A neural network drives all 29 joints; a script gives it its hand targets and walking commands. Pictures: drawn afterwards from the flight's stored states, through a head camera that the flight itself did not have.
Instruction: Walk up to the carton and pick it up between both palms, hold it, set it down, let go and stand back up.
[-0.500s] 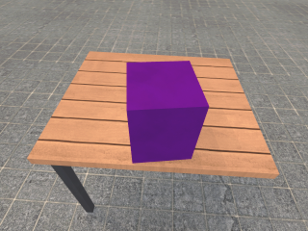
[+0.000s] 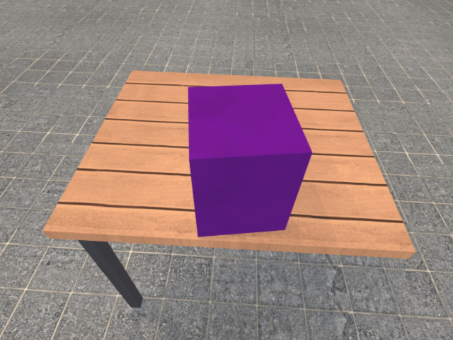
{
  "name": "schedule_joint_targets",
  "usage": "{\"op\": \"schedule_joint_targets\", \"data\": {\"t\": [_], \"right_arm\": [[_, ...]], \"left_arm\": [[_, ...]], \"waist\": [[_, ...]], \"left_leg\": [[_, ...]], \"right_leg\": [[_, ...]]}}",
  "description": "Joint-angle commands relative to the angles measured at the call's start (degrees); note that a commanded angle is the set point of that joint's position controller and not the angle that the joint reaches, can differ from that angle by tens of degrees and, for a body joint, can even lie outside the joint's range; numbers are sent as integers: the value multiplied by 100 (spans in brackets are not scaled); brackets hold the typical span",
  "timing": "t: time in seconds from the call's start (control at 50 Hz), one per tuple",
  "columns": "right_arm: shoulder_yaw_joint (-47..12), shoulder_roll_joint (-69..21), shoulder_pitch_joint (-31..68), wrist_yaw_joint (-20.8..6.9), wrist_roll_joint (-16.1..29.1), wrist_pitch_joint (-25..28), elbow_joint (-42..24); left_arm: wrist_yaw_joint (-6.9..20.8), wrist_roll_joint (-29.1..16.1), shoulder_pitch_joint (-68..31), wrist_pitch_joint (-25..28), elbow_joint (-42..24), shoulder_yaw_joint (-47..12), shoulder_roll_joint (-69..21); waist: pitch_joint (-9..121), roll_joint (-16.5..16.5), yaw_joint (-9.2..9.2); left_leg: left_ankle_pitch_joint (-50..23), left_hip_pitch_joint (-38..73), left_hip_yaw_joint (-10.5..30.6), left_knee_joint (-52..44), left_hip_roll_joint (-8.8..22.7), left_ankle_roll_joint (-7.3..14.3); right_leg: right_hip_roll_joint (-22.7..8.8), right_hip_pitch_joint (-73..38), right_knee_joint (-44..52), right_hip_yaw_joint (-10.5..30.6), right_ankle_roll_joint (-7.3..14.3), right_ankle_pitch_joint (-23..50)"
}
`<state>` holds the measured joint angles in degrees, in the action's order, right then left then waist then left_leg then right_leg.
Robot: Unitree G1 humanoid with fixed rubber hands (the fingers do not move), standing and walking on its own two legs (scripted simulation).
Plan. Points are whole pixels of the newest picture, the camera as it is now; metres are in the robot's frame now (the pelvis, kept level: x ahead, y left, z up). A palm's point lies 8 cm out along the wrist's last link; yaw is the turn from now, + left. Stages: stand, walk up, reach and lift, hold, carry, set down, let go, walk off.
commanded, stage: stand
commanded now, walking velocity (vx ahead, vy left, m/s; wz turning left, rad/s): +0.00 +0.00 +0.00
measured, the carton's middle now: (238, 162) +0.45 -0.02 +0.04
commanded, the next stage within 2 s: none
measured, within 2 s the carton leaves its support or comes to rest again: neither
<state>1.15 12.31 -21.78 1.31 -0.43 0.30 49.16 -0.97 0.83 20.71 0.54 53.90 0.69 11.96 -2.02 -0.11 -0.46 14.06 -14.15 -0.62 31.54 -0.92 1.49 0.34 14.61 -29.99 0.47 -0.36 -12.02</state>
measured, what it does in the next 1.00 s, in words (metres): stands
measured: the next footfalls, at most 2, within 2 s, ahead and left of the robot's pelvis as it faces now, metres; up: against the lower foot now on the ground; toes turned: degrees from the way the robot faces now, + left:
none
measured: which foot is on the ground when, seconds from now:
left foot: down 0.00-1.00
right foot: down 0.00-1.00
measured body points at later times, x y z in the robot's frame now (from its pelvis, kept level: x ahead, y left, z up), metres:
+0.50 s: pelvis +0.02 +0.00 +0.00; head +0.02 +0.00 +0.45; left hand +0.05 +0.24 -0.15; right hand +0.04 -0.25 -0.14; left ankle +0.03 +0.10 -0.73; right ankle +0.05 -0.12 -0.73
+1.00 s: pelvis +0.04 +0.00 +0.01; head +0.04 +0.01 +0.46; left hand +0.06 +0.23 -0.15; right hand +0.05 -0.24 -0.14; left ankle +0.03 +0.10 -0.73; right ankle +0.05 -0.12 -0.73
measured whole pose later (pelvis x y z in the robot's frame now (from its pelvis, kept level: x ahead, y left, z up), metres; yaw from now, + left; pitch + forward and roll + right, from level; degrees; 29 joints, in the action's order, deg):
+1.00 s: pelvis +0.04 +0.00 +0.01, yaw -1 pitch -3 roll +0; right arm -0.4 10.7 -18.9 2.4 0.0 0.6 55.0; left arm -2.2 0.1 16.1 0.2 59.2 -0.7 11.2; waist -2.7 -0.8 -0.3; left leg 14.9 -9.4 -1.3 26.8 -0.5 1.2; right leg 0.8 10.7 -26.1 1.8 -0.2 -12.9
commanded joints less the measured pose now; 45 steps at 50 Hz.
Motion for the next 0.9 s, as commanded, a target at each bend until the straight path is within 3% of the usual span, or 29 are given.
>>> {"op": "schedule_joint_targets", "data": {"t": [0.0, 0.08, 0.16, 0.36, 0.6, 0.64, 0.72, 0.88], "right_arm": [[203, 826, -295, 55, 2, 117, -329], [187, 831, -285, 63, 11, 103, -257], [136, 738, -230, 72, 7, 126, -203], [103, 747, -201, 102, 34, 124, -61], [45, 736, -211, 112, 50, 113, 119], [16, 692, -137, 116, 41, 123, 138], [33, 691, -158, 122, 59, 113, 191], [25, 646, -171, 139, 35, 108, 319]], "left_arm": [[-53, -15, 261, 99, -271, 165, 765], [-68, -20, 221, 73, -207, 144, 740], [-74, -18, 191, 102, -156, 141, 765], [-102, -48, 12, 75, -67, 91, 726], [-130, -77, -110, 49, 88, 57, 734], [-136, -70, -136, 50, 123, 38, 699], [-140, -67, -121, 38, 195, 32, 694], [-160, -79, -109, 51, 297, 9, 670]], "waist": [[-469, 51, 13], [-531, 155, 27], [-310, 36, 9], [-420, 5, 24], [-269, -42, 14], [-255, 144, 11], [-347, -17, 19], [-285, 33, 36]], "left_leg": [[881, -398, 901, -1221, 598, -3], [955, -510, 918, -1329, 632, -19], [403, -188, 790, -1210, 614, -30], [-88, -65, 697, -1193, 603, -41], [-7, 58, 684, -1267, 629, -37], [-135, 100, 663, -1264, 619, -48], [-165, 84, 642, -1258, 648, -45], [-423, 242, 572, -1206, 634, -54]], "right_leg": [[-461, 229, 823, 676, 46, -609], [-451, 62, 772, 614, 49, -457], [-502, -1, 775, 647, 53, -148], [-509, -61, 849, 658, 63, 141], [-507, -186, 895, 631, 56, 120], [-521, -213, 877, 651, 45, 226], [-505, -121, 922, 625, 39, 227], [-539, -186, 936, 665, 51, 485]]}}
